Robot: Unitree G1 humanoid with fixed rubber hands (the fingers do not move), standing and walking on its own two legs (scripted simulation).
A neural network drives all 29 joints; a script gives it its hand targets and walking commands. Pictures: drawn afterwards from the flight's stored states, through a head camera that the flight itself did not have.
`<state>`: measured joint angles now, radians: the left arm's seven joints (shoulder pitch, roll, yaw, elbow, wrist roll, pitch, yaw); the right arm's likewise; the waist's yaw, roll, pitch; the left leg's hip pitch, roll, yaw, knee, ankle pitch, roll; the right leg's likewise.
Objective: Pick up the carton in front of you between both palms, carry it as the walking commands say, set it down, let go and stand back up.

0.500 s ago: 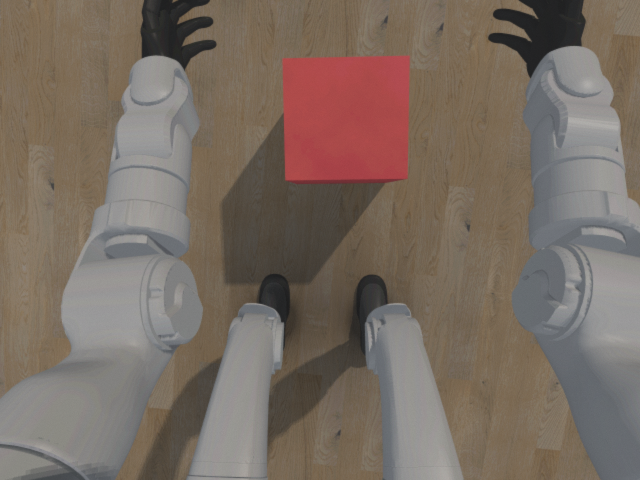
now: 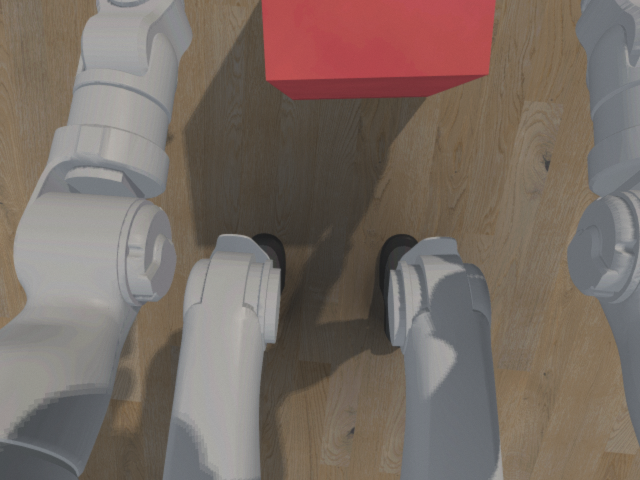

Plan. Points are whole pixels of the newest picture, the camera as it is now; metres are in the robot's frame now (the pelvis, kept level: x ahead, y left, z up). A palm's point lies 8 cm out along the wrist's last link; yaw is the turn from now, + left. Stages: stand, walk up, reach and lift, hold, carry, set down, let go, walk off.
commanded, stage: reach and lift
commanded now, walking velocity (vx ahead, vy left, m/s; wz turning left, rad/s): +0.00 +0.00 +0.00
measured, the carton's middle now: (367, 0) +0.57 -0.05 -0.30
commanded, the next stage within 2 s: none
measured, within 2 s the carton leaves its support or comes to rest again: leaves its support in 1.12 s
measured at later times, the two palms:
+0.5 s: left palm out of the picture +0.56 +0.13 -0.23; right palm out of the picture +0.56 -0.22 -0.23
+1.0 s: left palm out of the picture +0.56 +0.11 -0.23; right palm out of the picture +0.56 -0.20 -0.23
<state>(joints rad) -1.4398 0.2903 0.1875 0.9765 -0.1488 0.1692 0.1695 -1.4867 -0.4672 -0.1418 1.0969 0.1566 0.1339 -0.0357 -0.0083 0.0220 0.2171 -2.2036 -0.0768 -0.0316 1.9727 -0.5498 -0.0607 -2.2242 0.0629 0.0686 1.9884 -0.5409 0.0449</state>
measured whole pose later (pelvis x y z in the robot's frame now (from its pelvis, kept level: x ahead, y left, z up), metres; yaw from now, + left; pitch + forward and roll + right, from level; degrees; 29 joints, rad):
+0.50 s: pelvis +0.01 +0.00 -0.06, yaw +1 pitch +36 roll +2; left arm -1.50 0.29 0.13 1.08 -0.20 0.08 0.17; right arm -1.57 -0.47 -0.04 1.20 0.22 0.06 -0.05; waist -0.01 0.04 0.42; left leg -2.23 -0.07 -0.03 2.23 -0.63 -0.07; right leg -2.25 0.02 0.04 2.25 -0.63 0.01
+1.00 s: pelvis +0.00 -0.01 -0.06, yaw +1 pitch +34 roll +2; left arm -1.52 0.20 0.34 0.99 -0.02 0.19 0.12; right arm -1.60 -0.39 -0.16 1.13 0.07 0.19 0.00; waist -0.03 0.05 0.46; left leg -2.21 -0.09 -0.03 2.22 -0.61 -0.07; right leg -2.23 0.02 0.03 2.25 -0.61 0.01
